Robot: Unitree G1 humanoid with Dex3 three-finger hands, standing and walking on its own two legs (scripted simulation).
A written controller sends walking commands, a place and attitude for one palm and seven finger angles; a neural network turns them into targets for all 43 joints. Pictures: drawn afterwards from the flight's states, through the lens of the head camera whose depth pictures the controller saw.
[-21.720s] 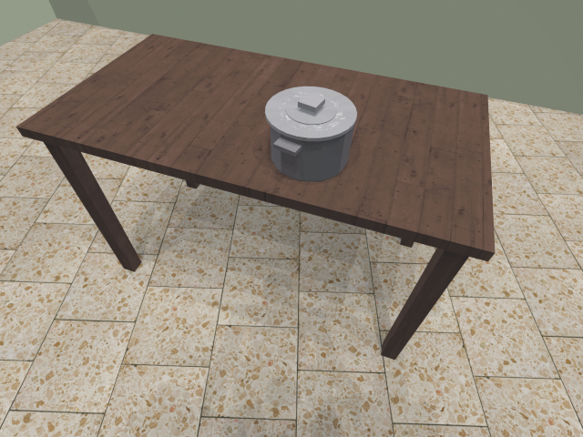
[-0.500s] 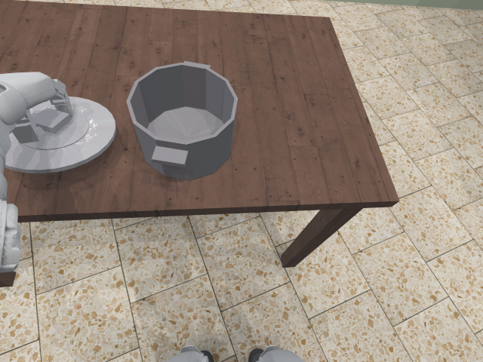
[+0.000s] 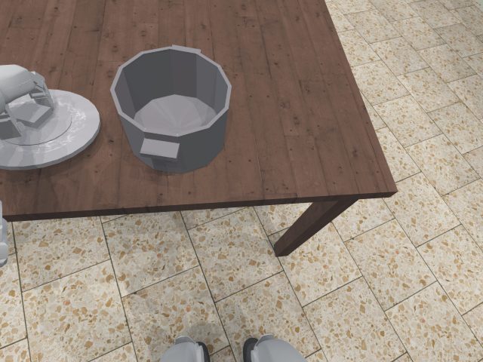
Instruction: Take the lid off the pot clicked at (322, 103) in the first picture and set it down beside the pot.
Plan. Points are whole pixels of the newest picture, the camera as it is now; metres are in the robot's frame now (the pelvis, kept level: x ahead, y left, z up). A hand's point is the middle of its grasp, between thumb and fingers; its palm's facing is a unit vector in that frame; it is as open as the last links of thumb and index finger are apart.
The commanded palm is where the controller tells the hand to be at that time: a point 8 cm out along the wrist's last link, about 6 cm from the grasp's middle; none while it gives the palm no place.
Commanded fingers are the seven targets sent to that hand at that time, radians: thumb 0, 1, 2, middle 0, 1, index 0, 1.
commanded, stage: lower the lid onto the table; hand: left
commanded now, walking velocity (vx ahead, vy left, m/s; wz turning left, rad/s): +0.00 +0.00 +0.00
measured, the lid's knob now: (31, 114) +0.53 +0.30 +0.02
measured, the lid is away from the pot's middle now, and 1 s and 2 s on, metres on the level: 0.23 0.24 0.24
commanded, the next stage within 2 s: open the fingers wide in 0.14 s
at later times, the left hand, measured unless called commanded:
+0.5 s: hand (8, 146) +0.46 +0.31 +0.03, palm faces -0.47 -0.09 -0.88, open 7.8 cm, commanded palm +0.51 +0.29 +0.08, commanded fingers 0.00 0.50 0.76 -0.72 -1.13 -0.54 -1.03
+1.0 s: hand (16, 140) +0.47 +0.30 +0.03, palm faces -0.47 -0.09 -0.88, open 9.2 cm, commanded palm +0.52 +0.29 +0.08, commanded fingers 0.00 0.09 0.49 -0.31 -0.97 -0.30 -0.96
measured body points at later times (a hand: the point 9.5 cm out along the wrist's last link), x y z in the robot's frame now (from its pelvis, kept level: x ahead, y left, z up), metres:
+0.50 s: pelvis -0.02 +0.00 -0.01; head +0.11 +0.04 +0.42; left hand +0.48 +0.32 +0.08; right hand -0.04 -0.27 -0.11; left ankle +0.00 +0.04 -0.70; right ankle -0.01 -0.14 -0.70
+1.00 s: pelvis -0.02 +0.00 -0.01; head +0.11 +0.04 +0.42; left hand +0.49 +0.31 +0.08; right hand -0.05 -0.28 -0.11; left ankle +0.00 +0.04 -0.70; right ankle -0.01 -0.14 -0.70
